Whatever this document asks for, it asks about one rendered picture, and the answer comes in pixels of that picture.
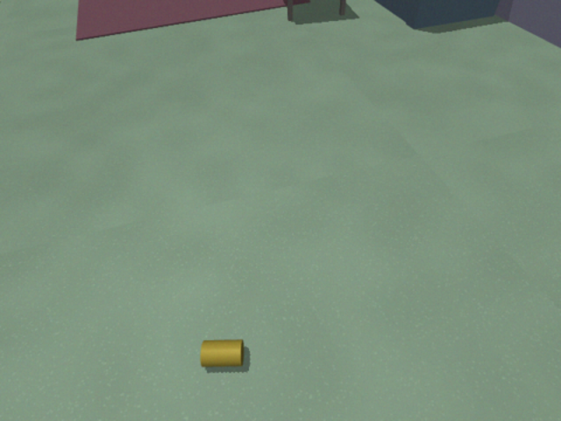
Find can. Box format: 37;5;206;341
201;339;244;367

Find sofa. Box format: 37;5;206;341
374;0;500;29

